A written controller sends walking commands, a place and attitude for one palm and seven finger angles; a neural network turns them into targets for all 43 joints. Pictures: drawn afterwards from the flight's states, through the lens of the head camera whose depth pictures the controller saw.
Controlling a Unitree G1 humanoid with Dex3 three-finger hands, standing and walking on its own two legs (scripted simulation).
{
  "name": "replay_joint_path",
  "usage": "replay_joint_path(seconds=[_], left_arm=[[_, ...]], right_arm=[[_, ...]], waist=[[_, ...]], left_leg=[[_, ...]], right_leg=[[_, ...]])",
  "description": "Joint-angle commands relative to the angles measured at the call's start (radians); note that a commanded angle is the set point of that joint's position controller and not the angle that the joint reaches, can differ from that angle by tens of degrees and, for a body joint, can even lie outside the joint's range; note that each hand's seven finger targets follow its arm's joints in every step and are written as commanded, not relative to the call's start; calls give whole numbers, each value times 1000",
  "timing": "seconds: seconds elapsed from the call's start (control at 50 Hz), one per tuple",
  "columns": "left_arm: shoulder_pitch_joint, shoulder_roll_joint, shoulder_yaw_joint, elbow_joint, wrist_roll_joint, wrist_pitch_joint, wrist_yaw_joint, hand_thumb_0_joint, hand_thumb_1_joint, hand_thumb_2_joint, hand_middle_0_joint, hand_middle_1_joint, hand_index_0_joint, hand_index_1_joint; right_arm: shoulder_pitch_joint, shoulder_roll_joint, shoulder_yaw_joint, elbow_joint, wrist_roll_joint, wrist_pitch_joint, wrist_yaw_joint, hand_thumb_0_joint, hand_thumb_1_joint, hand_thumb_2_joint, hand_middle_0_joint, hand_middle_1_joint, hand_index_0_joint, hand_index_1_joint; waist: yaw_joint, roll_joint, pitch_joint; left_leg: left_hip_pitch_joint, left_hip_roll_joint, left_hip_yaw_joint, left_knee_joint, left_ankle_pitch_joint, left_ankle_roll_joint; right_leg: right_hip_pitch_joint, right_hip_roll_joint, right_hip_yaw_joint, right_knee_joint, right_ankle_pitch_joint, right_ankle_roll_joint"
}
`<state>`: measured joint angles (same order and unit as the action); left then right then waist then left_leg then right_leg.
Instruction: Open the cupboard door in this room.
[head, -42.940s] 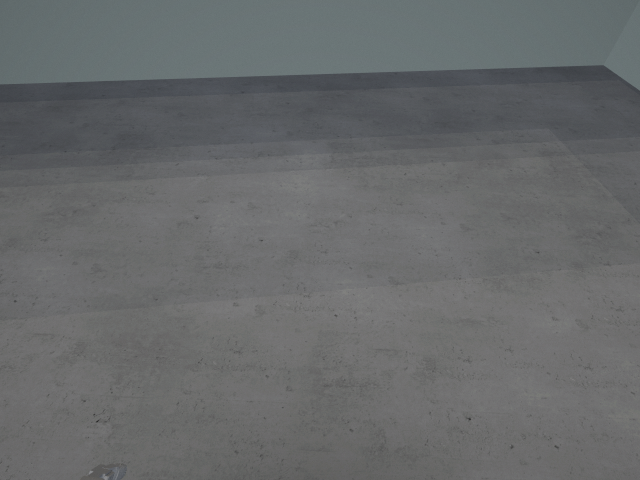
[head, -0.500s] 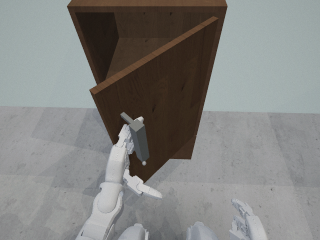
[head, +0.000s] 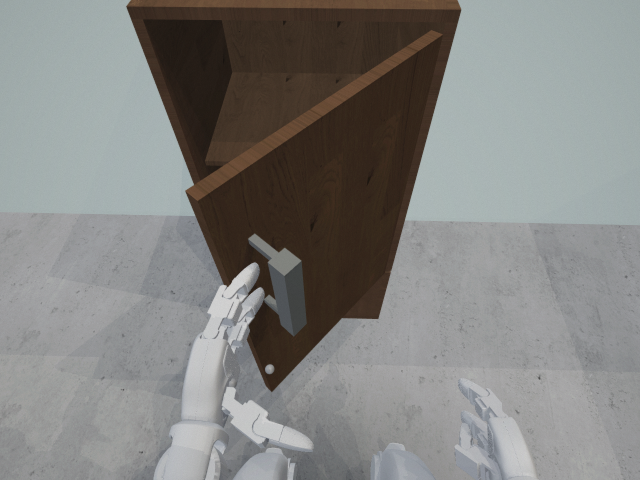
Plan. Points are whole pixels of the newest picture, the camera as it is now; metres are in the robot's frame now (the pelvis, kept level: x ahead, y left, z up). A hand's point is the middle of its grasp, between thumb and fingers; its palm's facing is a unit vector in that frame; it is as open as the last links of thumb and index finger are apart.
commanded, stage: slide the hand sideways off the handle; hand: left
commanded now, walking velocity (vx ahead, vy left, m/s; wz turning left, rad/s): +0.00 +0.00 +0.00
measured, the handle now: (277, 286) +0.34 +0.08 +0.05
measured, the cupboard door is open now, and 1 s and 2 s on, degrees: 49 49 49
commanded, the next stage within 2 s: draw the hand back to the body in 0.52 s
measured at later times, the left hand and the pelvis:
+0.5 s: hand (226, 404) +0.20 +0.11 +0.05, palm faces +0.02 -1.00 -0.04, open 16.2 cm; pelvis +0.01 -0.02 -0.01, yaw +1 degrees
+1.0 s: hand (181, 399) +0.19 +0.14 +0.11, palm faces +0.01 -1.00 -0.08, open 16.3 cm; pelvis +0.01 -0.01 +0.01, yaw +1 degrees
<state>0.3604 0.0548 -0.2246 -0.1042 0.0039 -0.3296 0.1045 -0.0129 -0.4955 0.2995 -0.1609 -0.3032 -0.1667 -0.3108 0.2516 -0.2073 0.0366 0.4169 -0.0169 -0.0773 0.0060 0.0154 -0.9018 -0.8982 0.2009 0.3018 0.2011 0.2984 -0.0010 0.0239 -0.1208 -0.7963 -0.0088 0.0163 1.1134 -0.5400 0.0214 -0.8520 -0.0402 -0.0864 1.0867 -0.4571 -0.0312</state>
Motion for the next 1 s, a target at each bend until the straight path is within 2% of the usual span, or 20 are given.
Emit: replay_joint_path(seconds=[0.0, 0.1, 0.22, 0.34, 0.36, 0.38, 0.4, 0.46, 0.54, 0.56, 0.6, 0.64, 0.68, 0.74, 0.76, 0.78, 0.84, 0.9, 0.96, 0.98], left_arm=[[-44, 11, 26, -261, -9, -81, -18, 0, -500, 300, -150, -300, -150, -300], [69, 46, 75, -299, -33, -79, -51, 0, -500, 300, -150, -300, -150, -300], [194, 92, 150, -331, -73, -73, -86, 0, -500, 300, -150, -300, -150, -300], [255, 113, 184, -364, -106, -106, -133, 0, -500, 300, -150, -300, -150, -300], [250, 112, 178, -372, -110, -114, -145, 0, -500, 300, -150, -300, -150, -300], [271, 117, 188, -371, -116, -120, -155, 0, -500, 300, -150, -300, -150, -300], [267, 110, 174, -382, -123, -126, -169, 0, -500, 300, -150, -300, -150, -300], [303, 148, 213, -392, -144, -135, -205, 0, -500, 300, -150, -300, -150, -300], [233, 144, 204, -381, -157, -127, -226, 0, -500, 300, -150, -300, -150, -300], [206, 142, 201, -389, -158, -130, -226, 0, -500, 300, -150, -300, -150, -300], [222, 137, 199, -386, -160, -121, -222, 0, -500, 300, -150, -300, -150, -300], [228, 200, 254, -454, -164, -103, -209, 0, -500, 300, -150, -300, -150, -300], [239, 213, 270, -495, -164, -74, -198, 0, -500, 300, -150, -300, -150, -300], [288, 212, 296, -475, -177, -23, -191, 0, -500, 300, -150, -300, -150, -300], [294, 188, 279, -474, -182, -12, -195, 0, -500, 300, -150, -300, -150, -300], [286, 183, 272, -469, -186, -3, -199, 0, -500, 300, -150, -300, -150, -300], [287, 189, 276, -459, -197, 16, -212, 0, -500, 300, -150, -300, -150, -300], [280, 231, 329, -463, -206, 19, -225, 0, -500, 300, -150, -300, -150, -300], [254, 238, 338, -502, -222, 14, -234, 0, -500, 300, -150, -300, -150, -300], [253, 253, 363, -495, -230, 16, -234, 0, -500, 300, -150, -300, -150, -300]], right_arm=[[-52, -106, -54, -169, -2, -55, -12, 0, -900, -900, 200, 300, 200, 300], [-40, -105, -59, -180, 2, -57, -17, 0, -900, -900, 200, 300, 200, 300], [-34, -102, -65, -189, 8, -51, -23, 0, -900, -900, 200, 300, 200, 300], [-44, -103, -72, -187, 13, -59, -30, 0, -900, -900, 200, 300, 200, 300], [-43, -105, -74, -185, 12, -63, -30, 0, -900, -900, 200, 300, 200, 300], [-41, -105, -76, -184, 15, -64, -30, 0, -900, -900, 200, 300, 200, 300], [-41, -106, -76, -186, 14, -69, -31, 0, -900, -900, 200, 300, 200, 300], [-46, -111, -80, -186, 18, -72, -36, 0, -900, -900, 200, 300, 200, 300], [-48, -118, -77, -187, 21, -80, -46, 0, -900, -900, 200, 300, 200, 300], [-52, -121, -77, -186, 21, -86, -47, 0, -900, -900, 200, 300, 200, 300], [-44, -120, -76, -193, 23, -90, -48, 0, -900, -900, 200, 300, 200, 300], [-43, -120, -77, -204, 26, -85, -53, 0, -900, -900, 200, 300, 200, 300], [-36, -114, -73, -211, 34, -78, -56, 0, -900, -900, 200, 300, 200, 300], [-35, -108, -70, -207, 43, -69, -62, 0, -900, -900, 200, 300, 200, 300], [-38, -106, -67, -209, 46, -70, -63, 0, -900, -900, 200, 300, 200, 300], [-43, -107, -65, -204, 49, -72, -64, 0, -900, -900, 200, 300, 200, 300], [-47, -115, -58, -201, 47, -79, -69, 0, -900, -900, 200, 300, 200, 300], [-43, -119, -56, -196, 47, -90, -73, 0, -900, -900, 200, 300, 200, 300], [-47, -122, -48, -193, 53, -109, -74, 0, -900, -900, 200, 300, 200, 300], [-40, -121, -48, -184, 54, -114, -75, 0, -900, -900, 200, 300, 200, 300]], waist=[[-10, -49, -198], [4, -48, -234], [13, -67, -233], [9, -52, -223], [1, -42, -223], [5, -37, -221], [-5, -39, -216], [3, -35, -223], [-19, -70, -180], [-19, -56, -186], [-11, -57, -195], [14, -25, -250], [18, 2, -259], [20, -35, -233], [14, -47, -208], [5, -28, -170], [0, -57, -116], [7, -61, -95], [11, 25, -83], [13, -4, -85]], left_leg=[[24, -14, -54, -165, 160, -9], [16, -17, -49, -144, 209, -8], [-17, -19, -41, -124, 238, -8], [-44, -20, -42, -92, 238, -7], [-45, -19, -42, -85, 241, -8], [-51, -20, -42, -84, 233, -9], [-56, -20, -42, -75, 224, -8], [-78, -20, -41, -59, 217, -8], [-115, -19, -45, -37, 163, -3], [-116, -20, -45, -32, 145, -4], [-110, -21, -44, -39, 133, -3], [-77, -21, -41, -62, 158, -2], [-23, -22, -38, -98, 175, -1], [4, -19, -43, -139, 206, -1], [11, -20, -41, -151, 200, -1], [23, -18, -41, -163, 183, -2], [38, -14, -51, -198, 159, 0], [54, -13, -46, -215, 140, -1], [108, -13, -48, -249, 145, -2], [115, -9, -51, -257, 149, -3]], right_leg=[[181, 29, 46, -147, 123, -7], [216, 32, 54, -134, 187, -6], [257, 33, 67, -134, 246, -1], [241, 33, 81, -124, 245, -1], [235, 30, 83, -117, 255, 2], [230, 30, 84, -118, 240, 1], [221, 29, 91, -120, 233, 5], [228, 25, 104, -120, 213, 4], [179, 26, 115, -140, 99, 5], [164, 23, 122, -141, 64, 6], [163, 25, 117, -146, 34, 4], [219, 27, 121, -155, 53, 0], [248, 30, 109, -174, 84, 1], [300, 36, 93, -206, 135, 5], [299, 34, 90, -219, 132, 11], [284, 35, 87, -237, 111, 12], [289, 36, 79, -272, 60, 12], [300, 32, 92, -307, 12, 14], [307, 34, 78, -319, 14, 7], [320, 36, 71, -325, 20, 8]])
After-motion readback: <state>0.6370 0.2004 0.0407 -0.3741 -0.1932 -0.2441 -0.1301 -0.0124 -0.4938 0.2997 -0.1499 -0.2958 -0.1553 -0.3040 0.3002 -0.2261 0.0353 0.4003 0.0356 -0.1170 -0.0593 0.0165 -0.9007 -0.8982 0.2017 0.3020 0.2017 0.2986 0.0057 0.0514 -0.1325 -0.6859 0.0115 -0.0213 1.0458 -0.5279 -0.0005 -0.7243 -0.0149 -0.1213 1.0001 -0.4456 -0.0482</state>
